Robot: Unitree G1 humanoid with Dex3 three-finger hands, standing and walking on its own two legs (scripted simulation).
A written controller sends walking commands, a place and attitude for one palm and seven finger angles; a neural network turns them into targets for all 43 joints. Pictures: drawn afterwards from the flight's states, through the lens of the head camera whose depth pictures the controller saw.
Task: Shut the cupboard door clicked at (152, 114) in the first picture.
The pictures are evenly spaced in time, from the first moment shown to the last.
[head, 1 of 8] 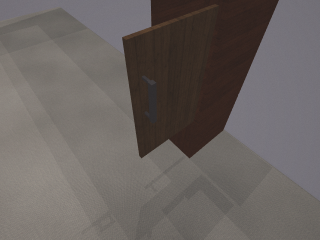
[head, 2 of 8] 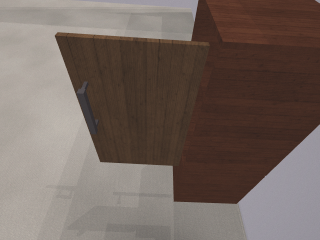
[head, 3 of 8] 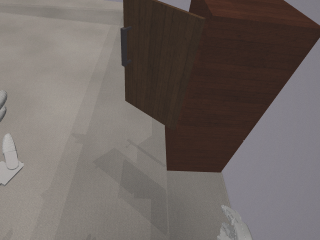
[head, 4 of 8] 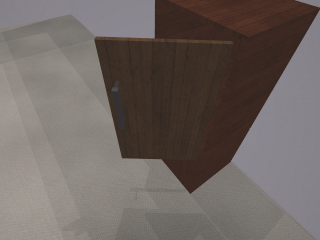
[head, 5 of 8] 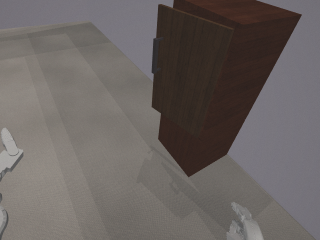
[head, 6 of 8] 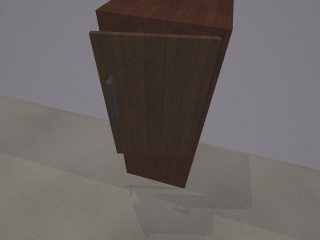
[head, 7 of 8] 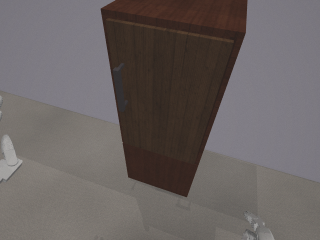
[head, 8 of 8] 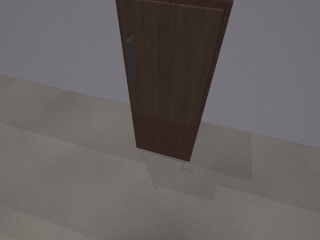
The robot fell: no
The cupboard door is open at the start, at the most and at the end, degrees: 89 89 0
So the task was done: yes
